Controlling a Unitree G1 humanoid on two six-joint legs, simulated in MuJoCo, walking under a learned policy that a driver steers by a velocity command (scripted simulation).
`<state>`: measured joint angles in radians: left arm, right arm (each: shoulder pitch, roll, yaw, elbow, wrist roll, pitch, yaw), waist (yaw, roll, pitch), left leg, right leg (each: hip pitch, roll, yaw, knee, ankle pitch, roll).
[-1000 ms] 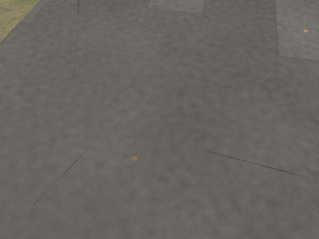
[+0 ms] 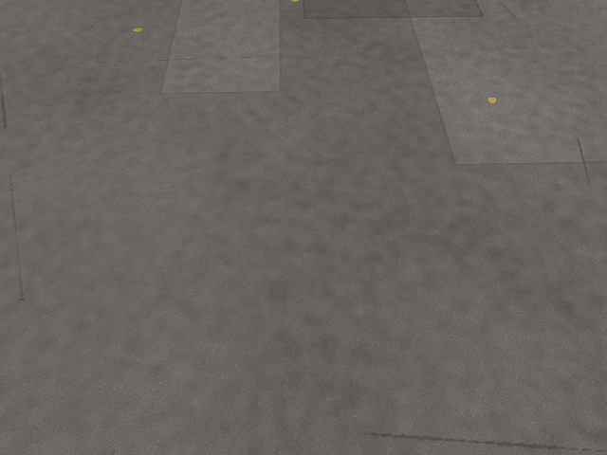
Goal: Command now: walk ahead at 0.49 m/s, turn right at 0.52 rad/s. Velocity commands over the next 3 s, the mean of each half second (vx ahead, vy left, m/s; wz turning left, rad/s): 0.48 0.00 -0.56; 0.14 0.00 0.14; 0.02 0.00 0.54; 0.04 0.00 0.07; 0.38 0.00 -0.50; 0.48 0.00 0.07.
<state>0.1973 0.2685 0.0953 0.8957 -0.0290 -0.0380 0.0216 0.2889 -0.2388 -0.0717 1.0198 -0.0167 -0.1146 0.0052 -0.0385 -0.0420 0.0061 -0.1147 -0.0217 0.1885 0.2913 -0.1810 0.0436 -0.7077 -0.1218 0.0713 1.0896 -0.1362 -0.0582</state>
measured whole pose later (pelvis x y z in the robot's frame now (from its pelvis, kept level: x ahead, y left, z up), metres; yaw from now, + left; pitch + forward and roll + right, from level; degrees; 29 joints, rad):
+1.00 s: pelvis +0.44 -0.10 -0.01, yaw -10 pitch +3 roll -1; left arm 0.11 0.27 0.06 0.75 0.00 0.01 0.05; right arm 0.17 -0.28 -0.07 0.75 0.00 0.00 -0.01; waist -0.04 0.00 0.04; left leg -0.44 -0.09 -0.09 0.45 -0.06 0.06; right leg -0.50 0.02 0.09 0.90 -0.42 0.04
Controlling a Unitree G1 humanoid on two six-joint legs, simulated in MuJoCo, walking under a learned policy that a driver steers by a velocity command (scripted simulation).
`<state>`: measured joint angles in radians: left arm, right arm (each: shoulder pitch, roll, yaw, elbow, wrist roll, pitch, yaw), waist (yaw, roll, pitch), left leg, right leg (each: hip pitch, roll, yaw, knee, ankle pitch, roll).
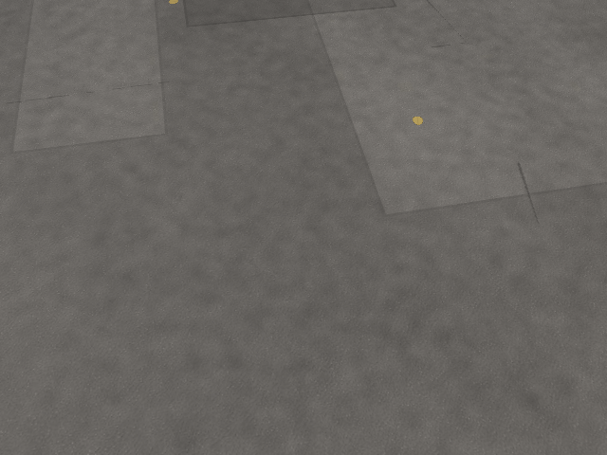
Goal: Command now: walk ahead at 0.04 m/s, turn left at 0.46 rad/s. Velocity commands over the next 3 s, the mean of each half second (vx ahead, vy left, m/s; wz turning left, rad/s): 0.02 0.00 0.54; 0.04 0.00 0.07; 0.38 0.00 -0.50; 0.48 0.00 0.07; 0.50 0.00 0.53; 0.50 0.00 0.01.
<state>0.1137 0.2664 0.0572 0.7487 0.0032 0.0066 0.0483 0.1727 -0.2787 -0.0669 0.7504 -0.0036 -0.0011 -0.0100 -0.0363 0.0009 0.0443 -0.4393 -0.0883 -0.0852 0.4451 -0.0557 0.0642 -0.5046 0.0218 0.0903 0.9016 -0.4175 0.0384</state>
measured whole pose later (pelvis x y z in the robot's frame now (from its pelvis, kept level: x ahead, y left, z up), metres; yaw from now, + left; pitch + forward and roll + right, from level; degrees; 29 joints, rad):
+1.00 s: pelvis +0.03 +0.01 +0.01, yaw +18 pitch +2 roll +1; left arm 0.23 0.28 0.06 0.74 -0.02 0.04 0.01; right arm 0.15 -0.24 -0.05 0.71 0.00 0.00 -0.02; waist 0.01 0.00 0.00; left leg -0.20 0.00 0.12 0.44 -0.27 0.05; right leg -0.39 -0.06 -0.02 0.84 -0.47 0.02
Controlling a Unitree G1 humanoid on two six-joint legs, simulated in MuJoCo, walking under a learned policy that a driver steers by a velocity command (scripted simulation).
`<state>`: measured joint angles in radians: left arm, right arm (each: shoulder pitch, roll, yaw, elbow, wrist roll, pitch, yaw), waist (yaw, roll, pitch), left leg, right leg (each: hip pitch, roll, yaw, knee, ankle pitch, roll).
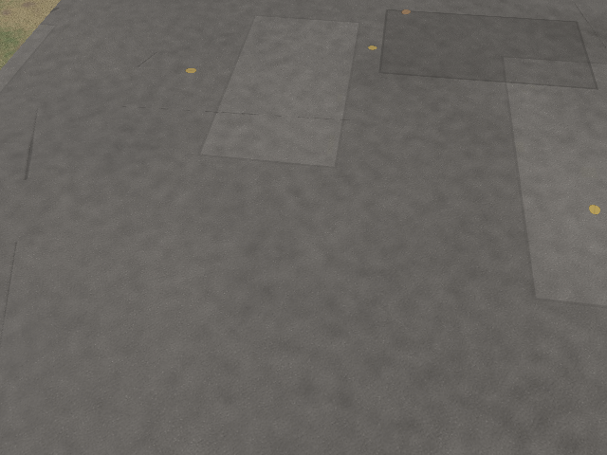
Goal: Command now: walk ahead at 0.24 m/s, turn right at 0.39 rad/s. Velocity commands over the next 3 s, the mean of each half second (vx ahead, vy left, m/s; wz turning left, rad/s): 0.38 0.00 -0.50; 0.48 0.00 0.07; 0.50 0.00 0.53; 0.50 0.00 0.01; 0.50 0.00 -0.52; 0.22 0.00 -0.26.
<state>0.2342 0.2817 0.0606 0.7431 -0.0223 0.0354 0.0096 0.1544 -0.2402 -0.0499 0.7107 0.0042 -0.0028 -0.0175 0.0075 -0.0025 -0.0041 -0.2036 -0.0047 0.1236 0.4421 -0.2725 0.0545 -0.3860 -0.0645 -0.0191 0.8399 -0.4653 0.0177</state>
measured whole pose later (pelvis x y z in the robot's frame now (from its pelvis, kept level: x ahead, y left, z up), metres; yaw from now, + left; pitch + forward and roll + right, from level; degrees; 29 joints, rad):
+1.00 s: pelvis +0.44 -0.16 +0.00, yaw -12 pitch +2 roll +2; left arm 0.04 0.27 0.01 0.60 -0.01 -0.11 -0.02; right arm 0.41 -0.29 -0.07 0.80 0.03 -0.05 0.00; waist -0.12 -0.02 0.02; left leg -0.11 -0.07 -0.15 0.41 -0.32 0.02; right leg -0.50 -0.03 0.08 0.53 -0.06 0.03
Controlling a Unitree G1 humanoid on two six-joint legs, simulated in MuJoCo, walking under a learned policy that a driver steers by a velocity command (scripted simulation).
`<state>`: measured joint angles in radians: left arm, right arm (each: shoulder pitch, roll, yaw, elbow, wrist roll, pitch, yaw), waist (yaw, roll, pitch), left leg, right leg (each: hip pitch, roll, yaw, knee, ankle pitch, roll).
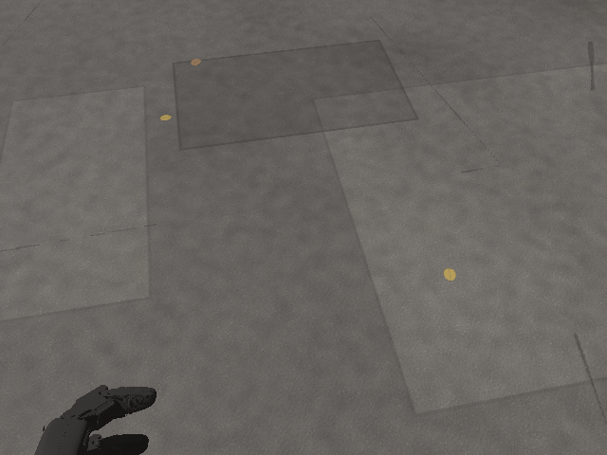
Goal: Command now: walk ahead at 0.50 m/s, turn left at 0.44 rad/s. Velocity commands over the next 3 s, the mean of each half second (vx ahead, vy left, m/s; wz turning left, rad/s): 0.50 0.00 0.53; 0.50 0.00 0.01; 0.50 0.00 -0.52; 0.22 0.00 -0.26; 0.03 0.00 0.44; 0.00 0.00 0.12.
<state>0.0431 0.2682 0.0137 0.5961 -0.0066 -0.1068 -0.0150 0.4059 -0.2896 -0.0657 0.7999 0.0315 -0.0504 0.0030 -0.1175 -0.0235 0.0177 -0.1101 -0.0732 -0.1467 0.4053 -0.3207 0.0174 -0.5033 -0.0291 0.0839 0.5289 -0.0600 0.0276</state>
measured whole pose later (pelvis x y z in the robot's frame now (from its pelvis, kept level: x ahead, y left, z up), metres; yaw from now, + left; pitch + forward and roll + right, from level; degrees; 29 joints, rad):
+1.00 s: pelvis +0.52 +0.13 -0.01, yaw +15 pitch +2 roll +2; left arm 0.15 0.27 0.04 0.71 -0.02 -0.06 -0.05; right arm 0.30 -0.28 -0.05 0.80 0.00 -0.07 0.00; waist -0.06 -0.05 0.01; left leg 0.09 -0.08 0.12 0.21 -0.34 0.05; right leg -0.65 -0.07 0.01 0.61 0.07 -0.03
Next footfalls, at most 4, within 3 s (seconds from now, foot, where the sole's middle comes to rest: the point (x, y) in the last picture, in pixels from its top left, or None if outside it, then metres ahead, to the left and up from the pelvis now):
0.04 right None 0.17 -0.14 -0.77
0.54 left None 0.40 0.18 -0.77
1.08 right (244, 338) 0.77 0.09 -0.77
1.54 left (151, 266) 1.01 0.32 -0.77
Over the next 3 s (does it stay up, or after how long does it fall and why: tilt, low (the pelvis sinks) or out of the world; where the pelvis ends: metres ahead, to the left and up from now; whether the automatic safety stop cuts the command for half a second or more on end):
stays up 1.01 0.21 0.00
